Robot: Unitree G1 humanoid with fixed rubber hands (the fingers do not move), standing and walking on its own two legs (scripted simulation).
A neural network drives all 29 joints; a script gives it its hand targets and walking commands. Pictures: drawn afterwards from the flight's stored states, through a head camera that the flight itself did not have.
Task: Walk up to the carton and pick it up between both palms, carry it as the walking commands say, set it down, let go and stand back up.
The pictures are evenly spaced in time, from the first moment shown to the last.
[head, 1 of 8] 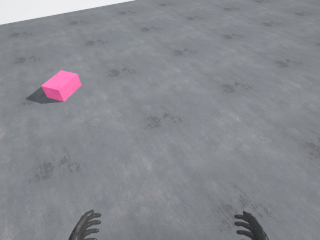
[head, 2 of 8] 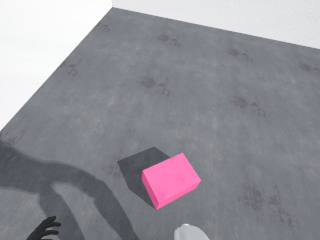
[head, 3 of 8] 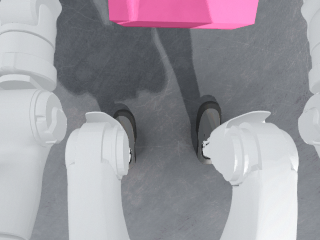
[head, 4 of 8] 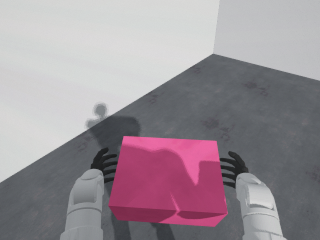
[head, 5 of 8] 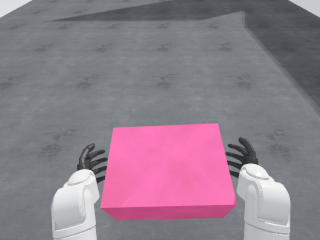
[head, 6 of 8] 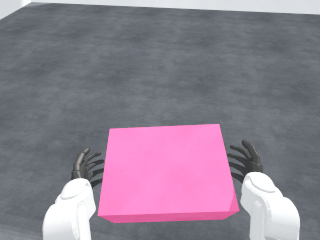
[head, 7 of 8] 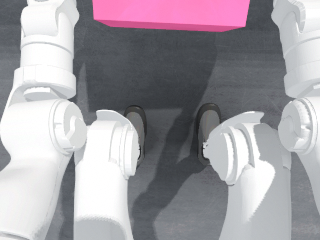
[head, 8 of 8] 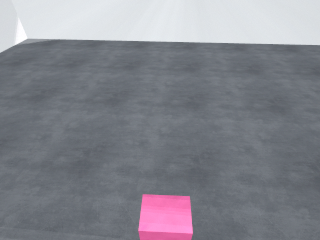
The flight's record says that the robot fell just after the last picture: no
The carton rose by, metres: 0.74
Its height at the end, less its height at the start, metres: +0.00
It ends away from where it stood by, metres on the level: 4.74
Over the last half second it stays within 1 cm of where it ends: yes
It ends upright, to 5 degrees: yes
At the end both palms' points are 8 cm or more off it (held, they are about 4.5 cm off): yes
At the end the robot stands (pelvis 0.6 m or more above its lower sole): yes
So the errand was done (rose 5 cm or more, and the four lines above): yes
